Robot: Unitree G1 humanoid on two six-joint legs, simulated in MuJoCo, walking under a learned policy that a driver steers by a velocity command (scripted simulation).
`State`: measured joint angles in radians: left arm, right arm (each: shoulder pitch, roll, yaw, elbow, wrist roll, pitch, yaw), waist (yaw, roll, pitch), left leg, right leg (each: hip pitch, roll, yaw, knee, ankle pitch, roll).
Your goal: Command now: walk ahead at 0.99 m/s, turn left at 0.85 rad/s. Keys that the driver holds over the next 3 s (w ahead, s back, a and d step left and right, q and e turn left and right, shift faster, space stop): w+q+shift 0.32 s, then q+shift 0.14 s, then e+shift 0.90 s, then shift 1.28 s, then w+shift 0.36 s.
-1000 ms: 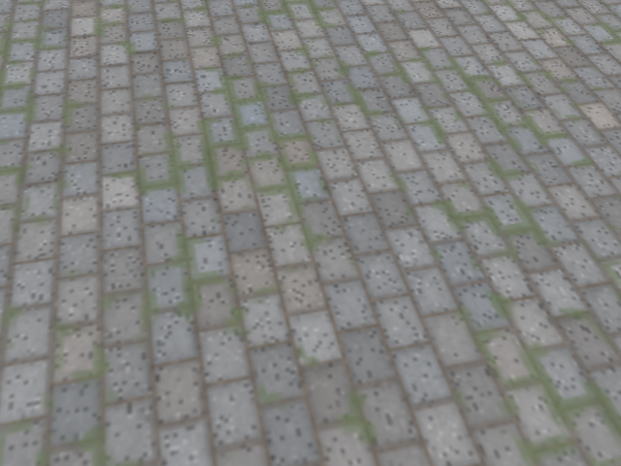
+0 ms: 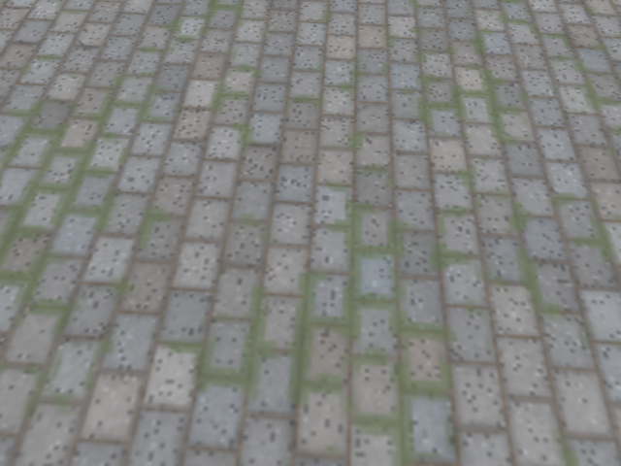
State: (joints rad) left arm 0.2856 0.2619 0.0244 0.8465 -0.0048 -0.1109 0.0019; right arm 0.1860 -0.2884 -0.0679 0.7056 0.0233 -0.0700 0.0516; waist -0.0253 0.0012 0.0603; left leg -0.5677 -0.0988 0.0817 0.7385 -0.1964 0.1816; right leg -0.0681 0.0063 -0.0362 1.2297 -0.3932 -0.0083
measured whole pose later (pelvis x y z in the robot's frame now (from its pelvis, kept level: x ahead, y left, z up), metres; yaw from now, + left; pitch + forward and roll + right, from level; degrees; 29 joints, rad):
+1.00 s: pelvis +0.57 +0.04 +0.04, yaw +14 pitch +2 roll +1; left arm 0.24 0.33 0.09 0.70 -0.02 0.06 0.02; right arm 0.07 -0.25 -0.05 0.64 -0.03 0.00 -0.03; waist 0.03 -0.02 0.06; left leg -0.32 0.06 0.13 0.44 -0.15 0.02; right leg -0.56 -0.08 -0.02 1.06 -0.39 0.11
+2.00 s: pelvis +0.62 +0.02 +0.04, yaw -16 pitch +0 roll +0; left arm 0.22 0.26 0.05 0.71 0.01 0.04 0.01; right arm 0.16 -0.23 -0.03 0.75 -0.02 -0.01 0.00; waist -0.01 0.00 0.04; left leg -0.26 0.01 -0.04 0.51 -0.25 -0.03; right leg -0.19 0.00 0.07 0.50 -0.30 0.02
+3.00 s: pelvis +0.71 +0.04 +0.03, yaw -17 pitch +2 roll +0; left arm 0.30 0.27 0.04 0.83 -0.05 -0.09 0.00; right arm 0.32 -0.25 -0.04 0.98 0.01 -0.14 0.02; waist -0.03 -0.05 -0.03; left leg -0.26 -0.01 0.05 0.59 -0.37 0.05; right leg -0.45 -0.02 0.08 1.15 -0.35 -0.08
